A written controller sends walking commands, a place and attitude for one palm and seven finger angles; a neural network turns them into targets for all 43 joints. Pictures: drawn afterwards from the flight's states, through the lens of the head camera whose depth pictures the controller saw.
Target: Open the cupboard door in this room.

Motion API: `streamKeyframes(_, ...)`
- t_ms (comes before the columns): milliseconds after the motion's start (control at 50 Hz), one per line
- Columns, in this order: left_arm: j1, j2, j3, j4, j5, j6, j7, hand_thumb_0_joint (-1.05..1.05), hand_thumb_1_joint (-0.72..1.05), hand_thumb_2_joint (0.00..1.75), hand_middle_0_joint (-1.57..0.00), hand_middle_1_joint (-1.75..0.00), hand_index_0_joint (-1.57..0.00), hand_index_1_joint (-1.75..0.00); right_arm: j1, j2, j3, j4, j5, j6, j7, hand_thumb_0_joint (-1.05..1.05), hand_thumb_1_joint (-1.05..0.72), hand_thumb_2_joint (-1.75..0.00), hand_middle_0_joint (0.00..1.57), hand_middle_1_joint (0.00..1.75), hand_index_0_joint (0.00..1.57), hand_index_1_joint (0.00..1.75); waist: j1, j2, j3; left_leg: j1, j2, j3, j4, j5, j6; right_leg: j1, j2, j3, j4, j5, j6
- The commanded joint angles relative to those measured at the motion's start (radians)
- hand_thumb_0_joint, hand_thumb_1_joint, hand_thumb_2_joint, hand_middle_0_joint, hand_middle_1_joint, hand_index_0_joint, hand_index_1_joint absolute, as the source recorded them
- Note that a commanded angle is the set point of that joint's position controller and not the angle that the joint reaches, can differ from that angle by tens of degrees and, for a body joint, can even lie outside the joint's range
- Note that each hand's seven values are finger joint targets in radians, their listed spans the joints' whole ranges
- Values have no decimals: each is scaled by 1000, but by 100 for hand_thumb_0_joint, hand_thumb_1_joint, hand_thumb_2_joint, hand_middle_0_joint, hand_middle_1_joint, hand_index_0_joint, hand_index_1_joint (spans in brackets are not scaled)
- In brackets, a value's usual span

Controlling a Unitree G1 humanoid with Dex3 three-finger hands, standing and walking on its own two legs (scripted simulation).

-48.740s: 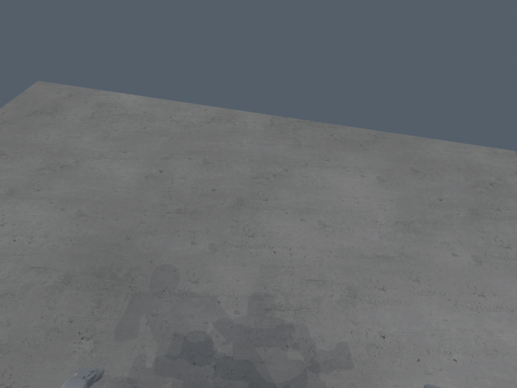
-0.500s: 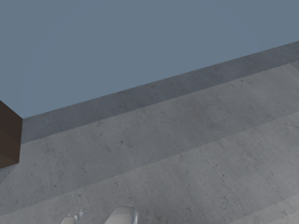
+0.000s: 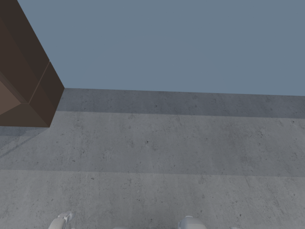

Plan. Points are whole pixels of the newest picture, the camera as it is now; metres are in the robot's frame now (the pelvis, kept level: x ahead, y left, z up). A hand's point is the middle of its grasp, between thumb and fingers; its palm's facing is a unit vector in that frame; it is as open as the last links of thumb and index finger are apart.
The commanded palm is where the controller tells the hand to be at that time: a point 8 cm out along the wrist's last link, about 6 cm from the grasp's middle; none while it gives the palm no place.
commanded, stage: turn to face it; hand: left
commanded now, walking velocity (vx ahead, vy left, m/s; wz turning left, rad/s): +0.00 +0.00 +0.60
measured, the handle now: out of the picture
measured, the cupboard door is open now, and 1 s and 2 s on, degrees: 45 45 45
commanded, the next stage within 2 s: take the last steps up to it in 1.10 s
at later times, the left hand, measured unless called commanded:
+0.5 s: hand out of the picture +0.00 +0.18 -0.19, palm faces +0.37 -0.90 -0.23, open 7.3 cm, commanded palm none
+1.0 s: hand out of the picture +0.04 +0.15 -0.15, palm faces +0.56 -0.78 -0.26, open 7.4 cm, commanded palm none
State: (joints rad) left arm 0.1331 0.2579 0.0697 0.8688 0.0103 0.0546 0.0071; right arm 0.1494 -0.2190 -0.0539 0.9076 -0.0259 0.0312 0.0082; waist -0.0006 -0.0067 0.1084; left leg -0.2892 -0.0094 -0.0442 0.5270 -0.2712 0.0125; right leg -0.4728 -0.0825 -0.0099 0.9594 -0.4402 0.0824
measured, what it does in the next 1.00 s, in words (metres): steps on the spot, turning left: right foot, then left foot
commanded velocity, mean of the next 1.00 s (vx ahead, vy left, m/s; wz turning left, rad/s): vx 0.00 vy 0.00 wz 0.53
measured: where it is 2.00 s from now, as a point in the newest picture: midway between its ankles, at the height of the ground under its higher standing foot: outside the picture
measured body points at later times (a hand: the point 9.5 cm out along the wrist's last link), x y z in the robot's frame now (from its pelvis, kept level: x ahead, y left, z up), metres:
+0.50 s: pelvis +0.03 -0.03 -0.02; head +0.08 +0.01 +0.43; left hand -0.02 +0.23 -0.17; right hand +0.23 -0.23 -0.15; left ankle +0.00 +0.07 -0.74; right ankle +0.01 -0.16 -0.73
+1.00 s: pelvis +0.07 -0.06 +0.00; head +0.12 -0.06 +0.44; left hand +0.01 +0.19 -0.13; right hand +0.28 -0.24 -0.16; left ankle -0.03 +0.03 -0.66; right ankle +0.12 -0.16 -0.74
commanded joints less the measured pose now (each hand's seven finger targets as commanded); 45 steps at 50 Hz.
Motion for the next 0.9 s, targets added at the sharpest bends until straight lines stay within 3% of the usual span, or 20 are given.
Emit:
streamKeyframes(0,8,54,14,-85,-1,-33,2,0,90,90,-20,-30,-20,-30,5,-221,-67,-65,-3,-6,-17,0,-90,-90,20,30,20,30,-15,182,-160,64,204,-242,-113,415,137,119,65,-38,-197,19,-4)
streamKeyframes(60,135,98,27,-62,0,-57,10,0,90,90,-20,-30,-20,-30,-38,-188,-68,-84,10,-1,-13,0,-90,-90,20,30,20,30,53,89,-193,-93,120,-223,23,242,58,409,26,-9,-549,243,-21)
streamKeyframes(80,169,195,47,-55,18,-68,22,0,90,90,-20,-30,-20,-30,-14,-117,-59,-100,22,-2,-6,0,-90,-90,20,30,20,30,64,-196,-217,-302,-13,-78,238,-98,-21,569,-237,253,-647,312,-100)
streamKeyframes(100,166,233,41,-62,18,-64,23,0,90,90,-20,-30,-20,-30,-24,-114,-59,-113,16,-1,-3,0,-90,-90,20,30,20,30,69,-301,-200,-324,-63,1,502,-390,-49,463,-427,370,-665,434,-215)
streamKeyframes(140,91,152,28,-76,9,-63,35,0,90,90,-20,-30,-20,-30,-31,-122,-64,-88,10,17,-2,0,-90,-90,20,30,20,30,23,-265,-143,-333,9,-38,727,-291,-52,361,-352,268,-631,513,-236)
streamKeyframes(200,44,98,11,-85,9,-67,31,0,90,90,-20,-30,-20,-30,-24,-92,-45,-56,12,28,16,0,-90,-90,20,30,20,30,-10,-215,-122,-291,33,31,686,-169,-77,350,-240,7,-582,663,-188)
streamKeyframes(340,154,144,35,-33,19,-68,29,0,90,90,-20,-30,-20,-30,-104,-51,-21,-73,19,15,24,0,-90,-90,20,30,20,30,45,-209,-147,-182,19,138,272,-192,-64,471,-279,-82,-500,826,-186)
streamKeyframes(380,146,160,43,-32,17,-66,25,0,90,90,-20,-30,-20,-30,-78,-60,-22,-72,18,7,22,0,-90,-90,20,30,20,30,30,-195,-161,-111,3,165,143,-138,-50,455,-286,-107,-444,827,-169)
streamKeyframes(420,124,165,46,-37,4,-62,16,0,90,90,-20,-30,-20,-30,13,-105,-34,-57,10,-2,20,0,-90,-90,20,30,20,30,-33,-118,-200,120,0,161,-57,68,-23,320,-261,-171,-279,722,-103)
streamKeyframes(440,115,122,38,-60,0,-57,10,0,90,90,-20,-30,-20,-30,84,-201,-58,-49,2,-8,17,0,-90,-90,20,30,20,30,-72,105,-255,312,189,-87,-104,320,58,99,-165,-211,-69,375,-38)
streamKeyframes(460,56,56,12,-112,-4,-51,7,0,90,90,-20,-30,-20,-30,169,-310,-85,-38,0,-6,7,0,-90,-90,20,30,20,30,-118,340,-260,367,440,-407,-138,717,227,-125,-44,-155,154,-260,7)
streamKeyframes(480,-9,86,12,-126,8,-34,17,0,90,90,-20,-30,-20,-30,205,-301,-82,-16,5,-4,-4,0,-90,-90,20,30,20,30,-127,178,-261,339,460,-392,-132,646,256,-162,-50,-31,233,-239,-5)
streamKeyframes(540,-2,74,20,-75,6,-30,9,0,90,90,-20,-30,-20,-30,48,-222,-59,-59,0,-13,-25,0,-90,-90,20,30,20,30,-47,161,-178,164,302,-241,-157,438,179,-127,-48,22,252,-39,1)
streamKeyframes(600,52,65,21,-50,7,-24,1,0,90,90,-20,-30,-20,-30,7,-205,-49,-64,2,-21,-23,0,-90,-90,20,30,20,30,-10,136,-171,143,241,-163,-163,417,150,-74,-26,6,158,22,5)
streamKeyframes(760,37,50,12,-73,1,-34,3,0,90,90,-20,-30,-20,-30,3,-209,-63,-60,-3,-6,-16,0,-90,-90,20,30,20,30,-15,188,-163,54,205,-242,-122,371,141,134,63,-38,-211,21,-11)
streamKeyframes(800,107,61,17,-53,-2,-45,8,0,90,90,-20,-30,-20,-30,-28,-197,-63,-70,4,-1,-16,0,-90,-90,20,30,20,30,25,157,-176,-18,172,-237,-57,339,108,285,74,-50,-398,155,-18)
streamKeyframes(820,148,89,25,-46,2,-56,12,0,90,90,-20,-30,-20,-30,-30,-172,-59,-76,11,-2,-13,0,-90,-90,20,30,20,30,47,86,-186,-96,122,-209,14,237,64,403,21,-5,-542,233,-32)
streamKeyframes(840,184,181,43,-40,19,-68,22,0,90,90,-20,-30,-20,-30,-16,-110,-52,-90,21,-3,-6,0,-90,-90,20,30,20,30,59,-173,-209,-275,-7,-71,216,-53,-13,536,-217,245,-638,312,-105)
streamKeyframes(860,180,220,41,-45,21,-66,22,0,90,90,-20,-30,-20,-30,-28,-99,-49,-106,17,-2,-3,0,-90,-90,20,30,20,30,62,-283,-184,-299,-66,6,474,-373,-42,439,-416,368,-668,447,-224)
streamKeyframes(880,152,174,32,-46,13,-70,29,0,90,90,-20,-30,-20,-30,-40,-125,-54,-88,9,11,-5,0,-90,-90,20,30,20,30,52,-294,-153,-290,-14,-53,626,-340,-35,339,-383,345,-665,443,-250)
